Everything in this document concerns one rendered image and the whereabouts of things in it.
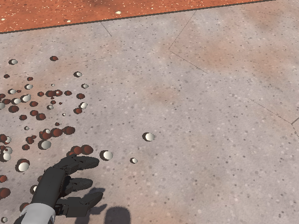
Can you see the left robot forearm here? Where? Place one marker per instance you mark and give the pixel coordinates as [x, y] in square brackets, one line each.
[37, 213]

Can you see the left robot hand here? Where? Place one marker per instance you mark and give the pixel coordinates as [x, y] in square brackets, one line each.
[55, 184]

